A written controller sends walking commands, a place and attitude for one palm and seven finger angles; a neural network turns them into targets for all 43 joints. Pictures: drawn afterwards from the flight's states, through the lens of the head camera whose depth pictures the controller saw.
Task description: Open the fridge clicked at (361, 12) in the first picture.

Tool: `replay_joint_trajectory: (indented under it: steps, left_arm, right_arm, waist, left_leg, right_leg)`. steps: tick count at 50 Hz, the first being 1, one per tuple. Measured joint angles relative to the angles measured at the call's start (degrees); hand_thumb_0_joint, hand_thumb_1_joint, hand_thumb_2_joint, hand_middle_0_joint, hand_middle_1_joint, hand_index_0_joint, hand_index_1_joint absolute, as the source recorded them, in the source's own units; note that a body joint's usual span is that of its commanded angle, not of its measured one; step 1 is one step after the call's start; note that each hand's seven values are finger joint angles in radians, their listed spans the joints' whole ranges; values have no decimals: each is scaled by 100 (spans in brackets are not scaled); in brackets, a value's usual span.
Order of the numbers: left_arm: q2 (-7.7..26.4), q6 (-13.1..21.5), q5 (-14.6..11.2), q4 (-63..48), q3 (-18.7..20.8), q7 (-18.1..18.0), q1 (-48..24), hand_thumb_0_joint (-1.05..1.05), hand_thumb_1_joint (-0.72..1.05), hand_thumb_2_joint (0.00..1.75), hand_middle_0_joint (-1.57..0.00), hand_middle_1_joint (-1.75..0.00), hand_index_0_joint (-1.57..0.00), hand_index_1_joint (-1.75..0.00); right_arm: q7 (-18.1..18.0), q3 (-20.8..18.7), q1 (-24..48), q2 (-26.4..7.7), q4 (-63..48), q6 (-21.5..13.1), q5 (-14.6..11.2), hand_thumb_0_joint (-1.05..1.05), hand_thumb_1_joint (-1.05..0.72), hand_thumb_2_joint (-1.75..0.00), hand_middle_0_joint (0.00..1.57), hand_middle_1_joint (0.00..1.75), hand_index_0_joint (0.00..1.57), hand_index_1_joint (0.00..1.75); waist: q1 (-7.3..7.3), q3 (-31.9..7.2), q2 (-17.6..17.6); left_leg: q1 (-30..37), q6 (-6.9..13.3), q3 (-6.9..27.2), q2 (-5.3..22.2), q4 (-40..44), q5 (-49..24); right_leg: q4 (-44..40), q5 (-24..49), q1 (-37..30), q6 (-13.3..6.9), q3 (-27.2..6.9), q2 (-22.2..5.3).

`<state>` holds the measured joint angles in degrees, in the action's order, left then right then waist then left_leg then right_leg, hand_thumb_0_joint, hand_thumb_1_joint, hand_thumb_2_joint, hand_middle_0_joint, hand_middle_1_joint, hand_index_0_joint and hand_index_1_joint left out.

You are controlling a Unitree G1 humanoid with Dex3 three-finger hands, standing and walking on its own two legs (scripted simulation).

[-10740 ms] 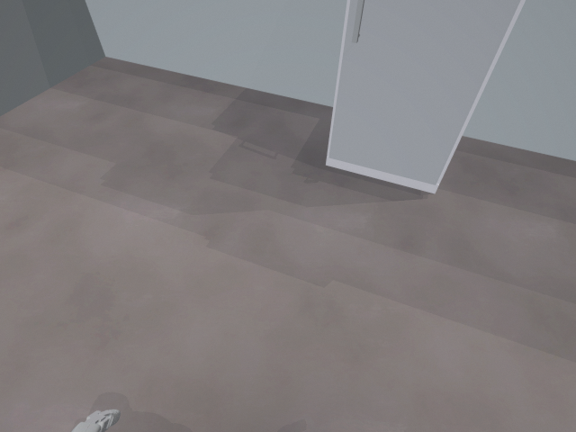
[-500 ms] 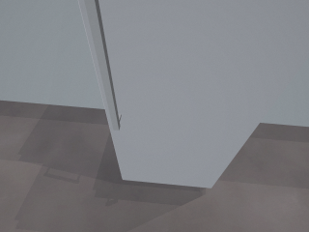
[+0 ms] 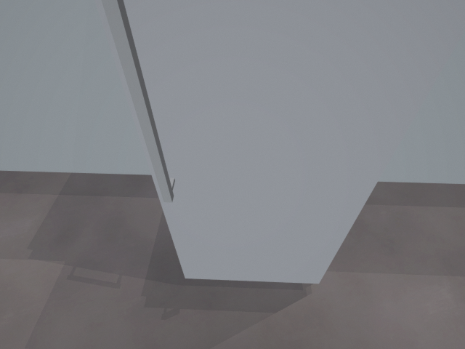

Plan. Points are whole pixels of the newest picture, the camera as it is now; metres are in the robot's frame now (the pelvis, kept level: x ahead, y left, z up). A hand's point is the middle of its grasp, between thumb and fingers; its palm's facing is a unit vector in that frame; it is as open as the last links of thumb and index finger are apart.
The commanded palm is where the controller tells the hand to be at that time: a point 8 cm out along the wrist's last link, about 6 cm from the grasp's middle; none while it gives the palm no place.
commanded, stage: come to a stop and stand still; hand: left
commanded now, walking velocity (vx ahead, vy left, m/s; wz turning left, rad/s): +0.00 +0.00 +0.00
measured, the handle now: (149, 112) +0.47 +0.17 +0.17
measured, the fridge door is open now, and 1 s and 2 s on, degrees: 0 0 0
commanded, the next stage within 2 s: look again from close up in 1.00 s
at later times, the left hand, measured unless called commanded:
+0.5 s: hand out of the picture +0.01 +0.18 -0.16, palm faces -0.03 -0.97 -0.25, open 7.4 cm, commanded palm none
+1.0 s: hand out of the picture +0.05 +0.16 -0.16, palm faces +0.00 -0.97 -0.22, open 7.4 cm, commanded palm none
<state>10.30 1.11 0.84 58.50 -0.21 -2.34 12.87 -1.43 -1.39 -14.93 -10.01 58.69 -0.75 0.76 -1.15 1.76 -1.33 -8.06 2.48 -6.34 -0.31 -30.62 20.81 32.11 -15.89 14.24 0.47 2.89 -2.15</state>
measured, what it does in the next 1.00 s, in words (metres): stands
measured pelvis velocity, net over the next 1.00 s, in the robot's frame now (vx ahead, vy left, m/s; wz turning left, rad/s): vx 0.01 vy -0.02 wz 0.01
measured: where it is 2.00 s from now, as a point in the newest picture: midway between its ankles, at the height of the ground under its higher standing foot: outside the picture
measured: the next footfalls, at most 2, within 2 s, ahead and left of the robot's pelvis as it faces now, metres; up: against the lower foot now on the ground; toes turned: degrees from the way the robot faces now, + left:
none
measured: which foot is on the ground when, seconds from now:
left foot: down 0.00-1.00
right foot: down 0.00-1.00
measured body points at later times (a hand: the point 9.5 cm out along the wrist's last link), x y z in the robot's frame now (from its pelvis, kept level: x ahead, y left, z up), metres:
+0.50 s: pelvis -0.01 -0.02 +0.01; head +0.02 -0.03 +0.46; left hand +0.02 +0.23 -0.14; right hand -0.01 -0.26 -0.15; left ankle -0.04 +0.08 -0.73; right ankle +0.01 -0.13 -0.73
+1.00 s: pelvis +0.01 -0.02 +0.01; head +0.02 -0.03 +0.46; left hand +0.05 +0.21 -0.14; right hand +0.04 -0.25 -0.15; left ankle -0.04 +0.08 -0.73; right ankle +0.01 -0.13 -0.73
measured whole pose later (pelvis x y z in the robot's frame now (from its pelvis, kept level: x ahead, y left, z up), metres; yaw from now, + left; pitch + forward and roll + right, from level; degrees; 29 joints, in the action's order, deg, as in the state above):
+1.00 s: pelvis +0.01 -0.02 +0.01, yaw +0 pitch -2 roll +0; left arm 10.9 1.4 0.9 62.7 -0.6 -1.2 11.1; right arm -1.4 0.6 -12.5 -10.3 63.9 -1.5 0.7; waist 0.1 3.0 -0.2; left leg -4.6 0.4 -5.5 0.8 -23.2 17.1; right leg 26.3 -13.6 11.3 -1.4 3.9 -0.7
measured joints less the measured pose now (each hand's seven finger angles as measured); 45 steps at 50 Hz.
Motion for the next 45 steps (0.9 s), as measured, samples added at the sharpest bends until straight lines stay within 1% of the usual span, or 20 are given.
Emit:
replay_joint_trajectory:
  steps: [9, 21, 29, 45]
  left_arm:
    - [44, 0, 8, -86, -78, 108, -174, 1, 90, 90, -20, -30, -20, -30]
    - [134, -36, -2, 180, -76, 149, 41, 1, 90, 90, -20, -30, -20, -30]
    - [102, -15, -13, 392, -91, 135, 48, 1, 90, 90, -20, -30, -20, -30]
    - [29, 27, -1, 438, -72, 118, -157, 1, 90, 90, -20, -30, -20, -30]
  right_arm:
    - [71, 122, 89, -163, -56, -19, 29, 0, -91, -90, 20, 30, 20, 30]
    - [88, 171, -97, -265, 265, 14, 20, 0, -91, -90, 20, 30, 20, 30]
    - [53, 196, -66, -209, 471, -5, -5, 0, -91, -90, 20, 30, 20, 30]
    - [8, 205, 231, -27, 514, -73, -5, 0, -91, -90, 20, 30, 20, 30]
  waist:
    - [42, 20, -68]
    - [62, 188, -7]
    - [84, 238, 51]
    - [122, 127, 110]
  left_leg:
    - [106, -39, -41, -19, 422, -349]
    - [70, -121, 5, 37, 622, -479]
    - [158, -168, 43, 77, 656, -431]
    - [319, -205, 71, 111, 723, -371]
  right_leg:
    - [-324, 296, -51, -58, -35, 12]
    - [-510, 394, -22, -135, 19, 77]
    - [-535, 328, -115, -166, 60, 116]
    - [-575, 244, -271, -182, 89, 152]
